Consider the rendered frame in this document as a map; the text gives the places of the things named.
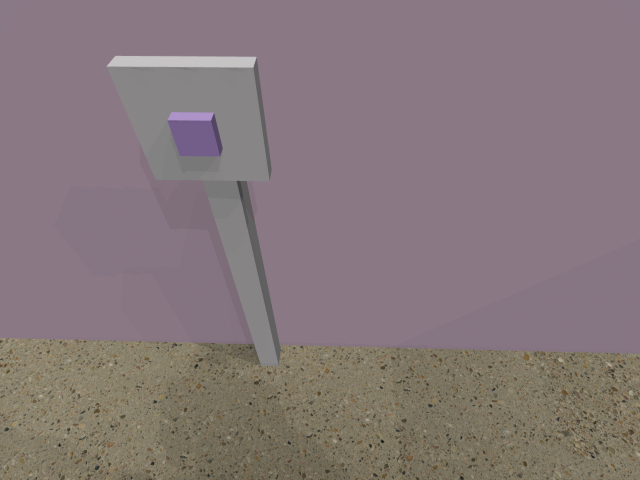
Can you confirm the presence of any button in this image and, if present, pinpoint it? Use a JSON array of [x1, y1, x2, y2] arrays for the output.
[[167, 112, 223, 157]]

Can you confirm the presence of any panel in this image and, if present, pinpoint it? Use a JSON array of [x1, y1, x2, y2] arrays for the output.
[[106, 56, 281, 366]]

